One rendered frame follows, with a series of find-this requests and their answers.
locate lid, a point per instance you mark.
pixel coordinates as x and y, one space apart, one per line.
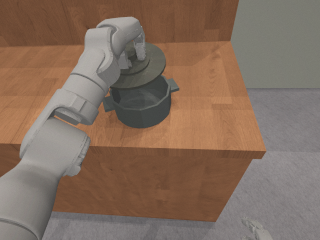
142 72

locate knob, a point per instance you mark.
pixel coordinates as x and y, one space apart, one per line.
131 53

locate left robot hand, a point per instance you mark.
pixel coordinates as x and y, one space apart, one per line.
132 30

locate pot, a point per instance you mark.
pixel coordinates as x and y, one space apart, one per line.
144 107

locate left robot forearm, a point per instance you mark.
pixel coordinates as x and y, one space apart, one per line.
83 92

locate table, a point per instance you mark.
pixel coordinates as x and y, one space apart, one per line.
184 168

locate left robot upper arm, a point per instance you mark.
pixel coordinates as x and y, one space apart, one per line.
28 191

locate right robot hand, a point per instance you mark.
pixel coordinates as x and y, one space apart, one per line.
256 228

